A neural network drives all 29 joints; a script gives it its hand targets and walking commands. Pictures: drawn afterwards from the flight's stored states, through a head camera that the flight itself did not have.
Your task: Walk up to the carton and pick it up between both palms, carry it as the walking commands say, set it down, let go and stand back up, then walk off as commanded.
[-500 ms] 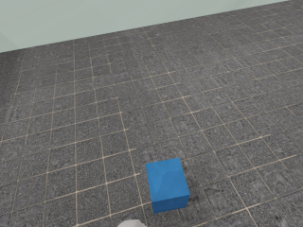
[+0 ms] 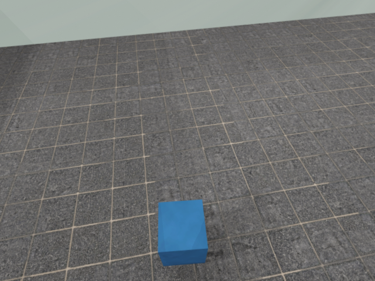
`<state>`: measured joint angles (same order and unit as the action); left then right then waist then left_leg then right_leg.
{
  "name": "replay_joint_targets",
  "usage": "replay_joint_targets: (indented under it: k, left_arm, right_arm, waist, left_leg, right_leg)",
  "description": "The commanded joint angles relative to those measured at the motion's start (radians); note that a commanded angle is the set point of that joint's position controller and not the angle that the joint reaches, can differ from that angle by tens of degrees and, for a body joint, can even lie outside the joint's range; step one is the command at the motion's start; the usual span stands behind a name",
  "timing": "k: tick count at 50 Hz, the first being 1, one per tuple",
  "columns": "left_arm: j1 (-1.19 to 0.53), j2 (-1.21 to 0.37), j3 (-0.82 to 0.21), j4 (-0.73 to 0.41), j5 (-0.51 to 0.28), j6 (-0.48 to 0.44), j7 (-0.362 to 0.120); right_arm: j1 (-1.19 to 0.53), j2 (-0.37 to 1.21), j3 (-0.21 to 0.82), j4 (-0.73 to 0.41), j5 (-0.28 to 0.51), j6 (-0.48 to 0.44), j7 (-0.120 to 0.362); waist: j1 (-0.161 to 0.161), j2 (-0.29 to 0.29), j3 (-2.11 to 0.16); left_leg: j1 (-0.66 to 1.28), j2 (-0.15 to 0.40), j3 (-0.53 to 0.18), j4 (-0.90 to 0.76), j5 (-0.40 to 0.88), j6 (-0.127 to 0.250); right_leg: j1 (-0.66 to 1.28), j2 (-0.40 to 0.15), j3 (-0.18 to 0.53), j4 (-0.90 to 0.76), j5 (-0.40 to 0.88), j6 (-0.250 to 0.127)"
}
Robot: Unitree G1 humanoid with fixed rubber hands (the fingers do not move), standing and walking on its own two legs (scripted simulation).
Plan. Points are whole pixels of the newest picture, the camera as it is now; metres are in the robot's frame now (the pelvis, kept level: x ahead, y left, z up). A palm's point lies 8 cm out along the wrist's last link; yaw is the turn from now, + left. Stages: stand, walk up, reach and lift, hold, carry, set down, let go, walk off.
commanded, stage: walk up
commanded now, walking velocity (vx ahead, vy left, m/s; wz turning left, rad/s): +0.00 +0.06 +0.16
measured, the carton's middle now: (182, 233) +0.42 +0.06 -0.63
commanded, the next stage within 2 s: stand in 1.52 s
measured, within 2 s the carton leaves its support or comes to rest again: neither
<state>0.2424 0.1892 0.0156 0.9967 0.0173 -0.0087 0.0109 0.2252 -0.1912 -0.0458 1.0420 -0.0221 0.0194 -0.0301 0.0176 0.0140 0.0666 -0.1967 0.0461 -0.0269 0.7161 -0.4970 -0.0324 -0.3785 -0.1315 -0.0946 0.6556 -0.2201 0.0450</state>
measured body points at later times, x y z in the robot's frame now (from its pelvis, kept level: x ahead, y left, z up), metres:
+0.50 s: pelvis +0.00 +0.03 +0.02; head +0.02 +0.05 +0.47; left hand +0.05 +0.28 -0.14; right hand +0.00 -0.18 -0.13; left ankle -0.03 +0.13 -0.72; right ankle +0.01 -0.10 -0.69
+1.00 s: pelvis +0.03 +0.03 +0.03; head +0.04 +0.03 +0.48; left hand +0.01 +0.25 -0.13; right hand +0.08 -0.19 -0.13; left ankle -0.03 +0.13 -0.72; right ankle +0.00 -0.09 -0.72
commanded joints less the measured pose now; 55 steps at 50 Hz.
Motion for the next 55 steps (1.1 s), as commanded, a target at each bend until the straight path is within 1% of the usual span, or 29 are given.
replay_joint_targets:
  k: [1, 3, 5, 6, 9, 10, 12, 14, 15, 16, 17, 18, 19, 21, 22, 23, 24, 27, 29, 31, 35, 37, 43, 44, 47, 48, 51, 54, 55]
  left_arm:
    - [0.221, 0.296, 0.067, -0.011, 0.010, 0.006, 0.041]
    - [0.114, 0.257, 0.070, -0.021, 0.011, 0.012, 0.049]
    - [0.025, 0.223, 0.087, -0.043, 0.007, 0.022, 0.050]
    - [-0.035, 0.214, 0.082, -0.050, 0.014, 0.021, 0.042]
    - [-0.078, 0.241, 0.104, -0.070, 0.026, 0.034, 0.036]
    - [-0.076, 0.239, 0.092, -0.073, 0.025, 0.041, 0.033]
    - [-0.107, 0.259, 0.111, -0.077, 0.026, 0.053, 0.025]
    - [-0.163, 0.229, 0.104, -0.103, 0.020, 0.071, 0.015]
    - [-0.098, 0.183, 0.077, -0.111, 0.018, 0.075, 0.018]
    - [-0.103, 0.103, 0.048, -0.137, 0.007, 0.081, 0.012]
    - [-0.133, 0.110, 0.054, -0.132, 0.002, 0.093, 0.021]
    - [-0.176, 0.106, 0.068, -0.140, -0.012, 0.086, 0.008]
    - [-0.131, 0.097, 0.050, -0.096, -0.014, 0.079, -0.003]
    - [-0.011, 0.093, 0.038, -0.022, -0.018, 0.065, -0.011]
    - [-0.014, 0.096, 0.029, -0.032, -0.016, 0.054, -0.010]
    - [0.003, 0.088, 0.025, -0.010, -0.012, 0.050, -0.008]
    - [-0.009, 0.077, 0.012, -0.014, -0.018, 0.044, -0.008]
    - [0.043, 0.065, -0.017, 0.021, -0.027, 0.024, 0.013]
    - [0.034, 0.097, 0.003, 0.029, -0.022, -0.006, 0.021]
    - [0.010, 0.100, 0.000, 0.074, -0.026, -0.006, 0.020]
    - [0.003, 0.051, -0.008, 0.094, -0.016, -0.005, 0.026]
    - [0.022, 0.077, -0.011, 0.113, -0.022, -0.013, 0.030]
    - [0.042, 0.071, -0.018, 0.167, -0.019, -0.008, 0.027]
    - [0.026, 0.060, -0.021, 0.155, -0.013, -0.014, 0.029]
    - [0.069, 0.057, -0.018, 0.192, -0.012, -0.012, 0.034]
    - [0.068, 0.070, -0.023, 0.176, -0.013, -0.008, 0.034]
    - [0.089, 0.045, -0.014, 0.173, -0.014, -0.007, 0.037]
    - [0.078, 0.050, -0.017, 0.192, -0.016, 0.000, 0.038]
    - [0.087, 0.040, -0.017, 0.187, -0.015, -0.003, 0.040]
  right_arm:
    - [-0.005, -0.090, -0.015, -0.106, -0.001, 0.034, -0.003]
    - [-0.028, -0.114, -0.031, -0.102, -0.002, 0.029, 0.016]
    - [0.057, -0.090, -0.009, -0.072, -0.003, 0.042, 0.037]
    - [0.095, -0.081, -0.007, -0.062, -0.004, 0.044, 0.042]
    - [0.088, -0.083, 0.003, -0.076, 0.004, 0.066, 0.051]
    - [0.087, -0.084, 0.006, -0.057, 0.002, 0.063, 0.049]
    - [0.131, -0.062, 0.024, -0.050, 0.007, 0.055, 0.053]
    - [0.224, -0.075, 0.020, -0.002, 0.003, 0.044, 0.054]
    - [0.181, -0.148, 0.003, -0.009, 0.003, 0.035, 0.055]
    - [0.192, -0.226, -0.015, -0.036, -0.011, 0.022, 0.043]
    - [0.136, -0.224, -0.023, -0.062, -0.008, 0.018, 0.038]
    - [0.109, -0.191, -0.009, -0.055, -0.018, -0.013, 0.019]
    - [0.033, -0.168, 0.003, -0.057, -0.008, -0.031, 0.014]
    - [-0.043, -0.132, 0.014, -0.067, -0.011, -0.051, -0.004]
    - [-0.063, -0.136, 0.009, -0.089, -0.002, -0.052, -0.005]
    - [-0.062, -0.115, 0.016, -0.078, -0.001, -0.052, -0.003]
    - [-0.009, -0.114, 0.019, -0.053, -0.007, -0.051, -0.002]
    - [-0.007, -0.149, 0.003, -0.046, 0.007, -0.031, -0.010]
    - [0.066, -0.054, 0.020, -0.035, 0.011, -0.035, -0.004]
    - [0.088, -0.021, 0.035, 0.009, 0.017, -0.036, -0.007]
    - [0.070, -0.042, 0.026, 0.054, 0.018, -0.029, -0.002]
    - [0.101, -0.067, 0.023, 0.072, 0.021, -0.041, -0.012]
    - [0.057, -0.076, 0.014, 0.096, 0.019, -0.035, -0.007]
    - [0.076, -0.064, 0.014, 0.106, 0.017, -0.029, -0.008]
    - [0.062, -0.048, 0.015, 0.109, 0.020, -0.035, -0.017]
    - [0.083, -0.067, 0.014, 0.108, 0.027, -0.039, -0.015]
    - [0.063, -0.056, 0.017, 0.111, 0.023, -0.034, -0.019]
    - [0.073, -0.054, 0.020, 0.120, 0.020, -0.030, -0.015]
    - [0.073, -0.045, 0.025, 0.130, 0.023, -0.035, -0.015]
  waist:
    - [0.049, -0.212, -0.123]
    - [0.027, -0.134, -0.116]
    - [-0.009, -0.328, -0.134]
    - [-0.036, -0.295, -0.111]
    - [-0.052, -0.274, -0.056]
    - [-0.055, -0.186, -0.045]
    - [-0.079, -0.277, -0.063]
    - [-0.124, -0.150, 0.000]
    - [-0.110, 0.071, -0.013]
    - [-0.110, 0.370, 0.020]
    - [-0.100, 0.320, 0.068]
    - [-0.066, 0.097, 0.068]
    - [-0.033, 0.051, 0.046]
    - [0.002, 0.126, -0.067]
    - [-0.008, 0.243, -0.066]
    - [0.003, 0.149, -0.082]
    - [-0.017, 0.241, -0.057]
    - [0.016, 0.105, -0.062]
    - [-0.005, -0.063, -0.080]
    - [-0.026, -0.162, -0.076]
    - [-0.036, -0.015, -0.015]
    - [-0.027, -0.046, -0.101]
    - [-0.022, 0.046, -0.014]
    - [-0.022, -0.068, 0.013]
    - [-0.021, -0.072, -0.024]
    - [-0.027, 0.022, -0.027]
    - [-0.028, 0.044, -0.022]
    - [-0.018, -0.070, 0.019]
    - [-0.016, 0.004, 0.034]
  left_leg:
    - [-0.356, -0.015, 0.005, 0.451, -0.132, -0.018]
    - [-0.404, -0.001, -0.011, 0.483, -0.047, -0.037]
    - [-0.297, 0.017, -0.019, 0.427, 0.002, -0.030]
    - [-0.244, 0.019, -0.014, 0.392, 0.021, -0.021]
    - [-0.131, 0.011, 0.017, 0.217, 0.005, -0.009]
    - [-0.121, -0.009, 0.045, 0.183, -0.002, -0.012]
    - [-0.006, -0.016, 0.105, 0.013, 0.068, -0.019]
    - [0.047, -0.045, 0.100, -0.188, 0.175, 0.009]
    - [-0.003, 0.040, -0.050, -0.333, 0.055, 0.056]
    - [-0.066, 0.268, -0.392, -0.543, -0.047, 0.124]
    - [-0.176, 0.273, -0.411, -0.628, -0.196, 0.146]
    - [-0.146, 0.327, -0.431, -0.629, -0.053, 0.125]
    - [-0.107, 0.271, -0.295, -0.566, 0.139, 0.132]
    - [-0.070, 0.176, -0.141, -0.493, 0.350, 0.130]
    - [-0.018, 0.176, -0.094, -0.461, 0.482, 0.148]
    - [0.005, 0.188, -0.080, -0.444, 0.539, 0.153]
    - [0.023, 0.168, -0.072, -0.429, 0.588, 0.150]
    - [0.061, 0.174, -0.082, -0.347, 0.548, 0.169]
    - [-0.017, 0.053, -0.014, -0.285, 0.449, 0.115]
    - [0.038, 0.013, 0.014, -0.339, 0.367, 0.080]
    - [0.125, 0.049, 0.016, -0.395, 0.561, 0.074]
    - [0.169, 0.068, 0.001, -0.371, 0.650, 0.081]
    - [0.139, 0.056, 0.026, -0.389, 0.541, 0.058]
    - [0.148, 0.056, 0.021, -0.409, 0.532, 0.056]
    - [0.188, 0.070, 0.026, -0.383, 0.585, 0.068]
    - [0.170, 0.068, 0.014, -0.373, 0.556, 0.063]
    - [0.179, 0.058, 0.043, -0.371, 0.576, 0.073]
    - [0.157, 0.073, 0.015, -0.421, 0.583, 0.061]
    - [0.150, 0.079, 0.007, -0.436, 0.569, 0.070]
  right_leg:
    - [0.245, -0.419, 0.488, -0.397, 0.213, -0.235]
    - [0.225, -0.375, 0.374, -0.352, 0.242, -0.224]
    - [0.141, -0.302, 0.212, -0.364, 0.110, -0.163]
    - [0.090, -0.278, 0.159, -0.362, 0.026, -0.144]
    - [-0.017, -0.289, 0.147, -0.407, -0.124, -0.150]
    - [-0.012, -0.278, 0.130, -0.395, -0.147, -0.153]
    - [-0.066, -0.258, 0.096, -0.378, -0.195, -0.141]
    - [-0.109, -0.195, 0.040, -0.281, -0.278, -0.097]
    - [-0.116, -0.119, -0.017, -0.133, -0.281, -0.078]
    - [-0.216, 0.049, -0.103, 0.146, -0.352, -0.033]
    - [-0.201, 0.057, 0.007, 0.287, -0.324, -0.048]
    - [-0.175, 0.050, 0.094, 0.276, -0.256, -0.056]
    - [-0.129, 0.046, 0.105, 0.241, -0.166, -0.042]
    - [0.021, 0.060, 0.114, 0.187, -0.115, -0.060]
    - [0.024, 0.069, 0.095, 0.158, -0.152, -0.055]
    - [0.040, 0.070, 0.110, 0.126, -0.148, -0.057]
    - [0.065, 0.067, 0.095, 0.046, -0.158, -0.052]
    - [0.174, 0.078, 0.056, -0.262, 0.016, -0.057]
    - [0.312, -0.031, 0.148, -0.274, 0.415, -0.081]
    - [0.286, -0.024, 0.166, -0.278, 0.494, -0.097]
    - [0.218, 0.007, 0.135, -0.313, 0.335, -0.069]
    - [0.262, 0.016, 0.133, -0.303, 0.345, -0.075]
    - [0.236, 0.019, 0.136, -0.344, 0.316, -0.067]
    - [0.219, 0.021, 0.110, -0.340, 0.312, -0.062]
    - [0.227, 0.012, 0.136, -0.330, 0.373, -0.081]
    - [0.227, 0.007, 0.146, -0.340, 0.310, -0.084]
    - [0.234, 0.013, 0.134, -0.343, 0.336, -0.072]
    - [0.238, 0.027, 0.114, -0.344, 0.281, -0.057]
    - [0.220, 0.021, 0.145, -0.335, 0.272, -0.071]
